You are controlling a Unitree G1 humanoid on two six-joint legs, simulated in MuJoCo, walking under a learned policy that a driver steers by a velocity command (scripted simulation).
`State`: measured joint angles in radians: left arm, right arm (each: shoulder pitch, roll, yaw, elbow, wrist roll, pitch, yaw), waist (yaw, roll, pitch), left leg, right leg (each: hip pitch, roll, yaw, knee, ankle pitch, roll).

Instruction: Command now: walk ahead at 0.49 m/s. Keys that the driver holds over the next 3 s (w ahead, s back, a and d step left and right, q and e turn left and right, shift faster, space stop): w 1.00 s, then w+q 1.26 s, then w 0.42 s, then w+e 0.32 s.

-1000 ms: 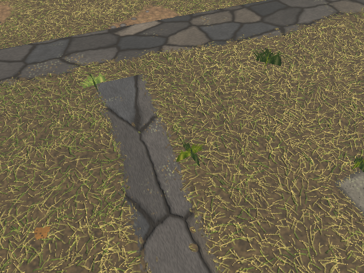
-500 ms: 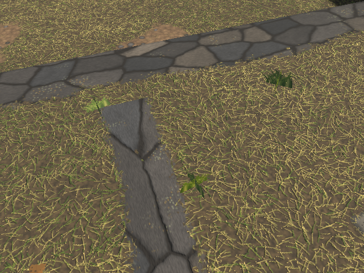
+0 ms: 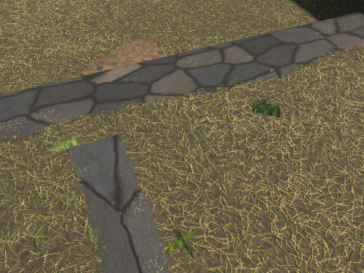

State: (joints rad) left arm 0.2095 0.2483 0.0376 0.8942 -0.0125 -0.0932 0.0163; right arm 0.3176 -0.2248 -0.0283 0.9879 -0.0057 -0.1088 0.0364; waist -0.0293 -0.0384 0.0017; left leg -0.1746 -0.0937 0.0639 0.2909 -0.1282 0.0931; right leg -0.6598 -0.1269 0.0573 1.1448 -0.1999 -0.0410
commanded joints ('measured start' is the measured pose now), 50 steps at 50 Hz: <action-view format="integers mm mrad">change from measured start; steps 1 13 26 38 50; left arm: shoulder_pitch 34 -195 83 246 101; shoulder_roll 46 78 109 139 100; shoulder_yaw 14 16 32 42 38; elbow -43 -138 -11 81 10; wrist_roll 13 -9 18 -3 -7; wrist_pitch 4 -29 -32 6 -16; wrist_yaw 7 -49 -42 -6 -5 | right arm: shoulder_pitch -38 96 -48 -414 -125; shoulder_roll -130 -188 -91 -73 -98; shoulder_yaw -20 -40 -29 -18 -37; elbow -53 -3 -98 -222 -124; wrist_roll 1 26 14 26 -4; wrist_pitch -18 32 30 7 -7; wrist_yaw -20 -42 -43 -1 1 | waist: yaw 46 4 9 99 32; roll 77 113 -14 -23 98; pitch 55 48 2 97 -59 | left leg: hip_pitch -103 200 -516 -554 58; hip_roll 278 349 241 182 337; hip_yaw -206 -186 -120 -76 -347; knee -205 -19 759 258 -85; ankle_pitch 83 215 -12 163 80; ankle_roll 170 87 -60 -41 134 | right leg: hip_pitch -26 122 511 730 48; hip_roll -42 68 -93 -129 -15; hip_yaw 1 -68 94 16 26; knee -138 -645 -1011 -978 57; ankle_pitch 158 115 308 273 -80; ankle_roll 27 -25 -194 -147 -19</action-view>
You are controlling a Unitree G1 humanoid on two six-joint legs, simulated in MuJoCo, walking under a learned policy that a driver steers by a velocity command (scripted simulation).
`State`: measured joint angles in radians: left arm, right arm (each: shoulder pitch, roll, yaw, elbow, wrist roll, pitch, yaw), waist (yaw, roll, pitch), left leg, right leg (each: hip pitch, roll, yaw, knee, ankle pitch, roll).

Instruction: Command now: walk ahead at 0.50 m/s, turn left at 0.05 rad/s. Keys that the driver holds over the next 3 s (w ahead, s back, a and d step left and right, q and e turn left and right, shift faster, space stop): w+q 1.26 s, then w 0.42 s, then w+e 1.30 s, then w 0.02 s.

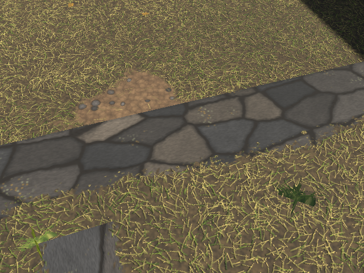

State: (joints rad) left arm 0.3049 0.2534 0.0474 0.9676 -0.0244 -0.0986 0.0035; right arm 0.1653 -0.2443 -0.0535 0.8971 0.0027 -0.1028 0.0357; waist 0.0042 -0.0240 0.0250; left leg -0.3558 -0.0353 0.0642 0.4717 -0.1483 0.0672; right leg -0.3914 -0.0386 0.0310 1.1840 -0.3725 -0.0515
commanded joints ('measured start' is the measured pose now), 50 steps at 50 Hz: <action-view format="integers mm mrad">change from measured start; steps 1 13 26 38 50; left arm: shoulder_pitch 17 -376 -133 -63 -116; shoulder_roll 73 48 76 163 155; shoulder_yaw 28 21 32 63 38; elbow -64 -195 -157 -97 -203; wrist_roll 9 11 30 29 -11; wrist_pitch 0 -11 -23 -12 -42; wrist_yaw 9 -7 -17 12 -6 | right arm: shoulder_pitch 39 248 165 -83 251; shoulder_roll -75 -145 -121 -53 -272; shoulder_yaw -12 -31 -44 -29 -99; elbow -24 37 -64 -195 -203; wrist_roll -12 19 28 19 16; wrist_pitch -14 14 33 63 57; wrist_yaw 4 -48 -57 -7 1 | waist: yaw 9 -78 19 50 -125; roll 95 96 -47 -23 150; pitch -74 32 -67 37 -344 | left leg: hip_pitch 203 223 -354 -353 721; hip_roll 261 206 142 163 376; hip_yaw -327 -258 -194 -95 -847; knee -291 -299 748 313 -203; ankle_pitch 119 111 -187 176 -177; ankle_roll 167 143 -18 -40 338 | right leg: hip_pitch -192 -211 355 337 -424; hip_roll -108 -19 -261 -229 25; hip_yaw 45 8 277 -141 56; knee -15 -629 -956 -1059 247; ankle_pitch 106 458 181 430 -191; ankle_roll -3 73 -104 -107 65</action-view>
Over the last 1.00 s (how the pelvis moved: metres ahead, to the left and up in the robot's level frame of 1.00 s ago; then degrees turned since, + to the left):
0.55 -0.01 -0.01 1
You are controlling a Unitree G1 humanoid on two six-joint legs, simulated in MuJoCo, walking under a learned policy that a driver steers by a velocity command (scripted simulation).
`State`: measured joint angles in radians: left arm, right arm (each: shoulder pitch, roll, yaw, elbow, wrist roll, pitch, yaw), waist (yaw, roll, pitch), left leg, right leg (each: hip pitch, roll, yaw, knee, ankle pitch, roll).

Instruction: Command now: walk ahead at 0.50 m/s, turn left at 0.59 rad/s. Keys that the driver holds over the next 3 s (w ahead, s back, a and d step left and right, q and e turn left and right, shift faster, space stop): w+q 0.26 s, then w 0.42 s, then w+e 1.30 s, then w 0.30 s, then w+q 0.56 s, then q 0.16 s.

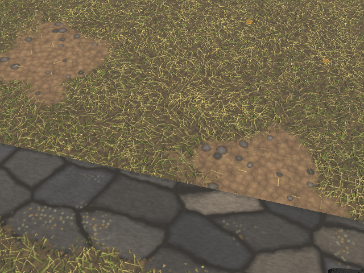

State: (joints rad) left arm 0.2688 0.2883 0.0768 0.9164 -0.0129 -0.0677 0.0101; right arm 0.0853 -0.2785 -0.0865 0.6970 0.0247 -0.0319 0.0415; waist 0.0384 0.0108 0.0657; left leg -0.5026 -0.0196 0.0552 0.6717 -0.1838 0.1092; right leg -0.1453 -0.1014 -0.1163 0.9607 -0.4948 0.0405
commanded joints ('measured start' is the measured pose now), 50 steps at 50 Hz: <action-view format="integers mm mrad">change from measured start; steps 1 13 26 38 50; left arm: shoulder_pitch -115 -317 119 62 224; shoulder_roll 124 44 122 128 69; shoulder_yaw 9 -1 33 20 -13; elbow -168 -239 -169 -131 -147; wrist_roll -41 20 -17 -6 -15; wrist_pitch -86 -40 -48 -21 1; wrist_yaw -17 -15 -54 -20 -2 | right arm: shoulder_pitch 298 263 408 48 337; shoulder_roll -185 -140 -119 -21 -180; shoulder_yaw -52 -30 3 30 -35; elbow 5 -4 44 -42 -18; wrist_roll -8 -5 17 -23 -26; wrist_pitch -26 -31 -32 -48 -65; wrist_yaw -4 -61 -59 -45 -22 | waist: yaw -139 -90 48 8 -137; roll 91 70 -213 -79 259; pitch -263 -61 -304 -47 -368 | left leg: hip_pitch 770 286 -273 -94 808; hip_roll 326 110 -39 107 436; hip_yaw -685 -312 -275 -105 -723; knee -388 -423 716 14 -334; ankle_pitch -88 206 -371 172 -229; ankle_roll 254 120 -65 -117 155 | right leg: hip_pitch -716 -455 446 -45 -592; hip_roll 46 63 -284 -61 104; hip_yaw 187 165 868 284 236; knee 424 -321 -664 -782 227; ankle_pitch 12 586 20 525 -78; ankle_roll -54 10 -354 -259 -78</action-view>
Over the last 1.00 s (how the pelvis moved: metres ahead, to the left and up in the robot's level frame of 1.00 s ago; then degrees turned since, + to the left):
0.48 0.08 -0.02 31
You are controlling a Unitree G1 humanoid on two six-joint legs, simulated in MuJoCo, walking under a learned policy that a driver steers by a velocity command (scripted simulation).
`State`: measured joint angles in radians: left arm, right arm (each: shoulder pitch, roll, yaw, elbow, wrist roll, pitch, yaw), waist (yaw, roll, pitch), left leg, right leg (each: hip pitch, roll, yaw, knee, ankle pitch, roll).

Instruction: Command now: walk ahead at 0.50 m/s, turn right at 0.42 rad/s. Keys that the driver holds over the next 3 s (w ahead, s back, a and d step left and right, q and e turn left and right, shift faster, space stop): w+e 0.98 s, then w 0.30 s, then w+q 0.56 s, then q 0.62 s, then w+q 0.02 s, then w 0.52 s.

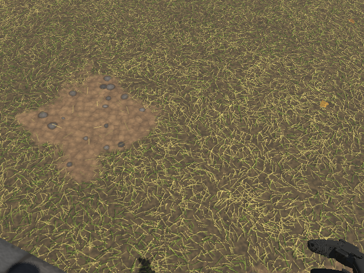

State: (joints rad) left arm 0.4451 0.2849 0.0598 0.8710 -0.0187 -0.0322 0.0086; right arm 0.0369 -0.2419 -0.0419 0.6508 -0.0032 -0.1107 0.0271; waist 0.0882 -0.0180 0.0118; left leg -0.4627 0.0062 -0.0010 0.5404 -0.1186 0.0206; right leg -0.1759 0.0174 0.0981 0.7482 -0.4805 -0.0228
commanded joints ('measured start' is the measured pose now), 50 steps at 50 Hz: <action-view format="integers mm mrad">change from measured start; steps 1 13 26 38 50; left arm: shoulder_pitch -20 -111 -501 -116 -124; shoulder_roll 142 80 16 184 101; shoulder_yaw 30 50 36 52 39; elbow -109 -174 -277 -43 -37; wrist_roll -21 3 -25 10 -15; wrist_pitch -32 44 41 -19 -11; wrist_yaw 3 -32 -107 -47 29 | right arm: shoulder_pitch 340 222 376 242 66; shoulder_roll -165 -171 -181 -149 -119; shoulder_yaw -62 -81 -90 -38 -47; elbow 29 111 119 45 -9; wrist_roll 8 -15 13 75 6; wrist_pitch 18 -7 38 -28 -5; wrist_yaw -11 -10 -83 -80 -27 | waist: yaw -186 -85 -227 -80 -114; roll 195 44 69 48 -73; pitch -185 -52 160 -263 -23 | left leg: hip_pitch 658 359 336 -595 120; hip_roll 379 321 353 156 -9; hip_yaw -548 -18 213 -144 -18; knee -228 -248 40 1173 -10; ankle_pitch -295 255 -235 -282 100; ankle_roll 207 218 3 -52 -30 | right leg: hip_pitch -602 -539 -506 306 -57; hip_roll -49 -145 -109 -437 -134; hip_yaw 37 15 -64 681 267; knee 494 414 -143 -372 -280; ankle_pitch -10 438 848 291 504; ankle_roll -17 17 -5 -366 -158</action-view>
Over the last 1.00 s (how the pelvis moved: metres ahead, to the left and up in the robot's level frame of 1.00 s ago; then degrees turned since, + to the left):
0.53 0.09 0.01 8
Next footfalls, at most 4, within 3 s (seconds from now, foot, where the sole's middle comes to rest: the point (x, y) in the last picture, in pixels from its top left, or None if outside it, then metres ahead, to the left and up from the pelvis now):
0.64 right None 0.39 -0.30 -0.95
1.02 left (259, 227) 0.75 -0.26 -0.95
1.50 right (339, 231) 0.77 -0.61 -0.95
2.02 left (311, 161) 1.14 -0.54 -0.95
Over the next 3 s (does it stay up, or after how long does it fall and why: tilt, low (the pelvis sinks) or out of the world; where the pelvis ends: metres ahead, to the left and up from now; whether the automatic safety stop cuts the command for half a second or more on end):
stays up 1.18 -0.59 -0.17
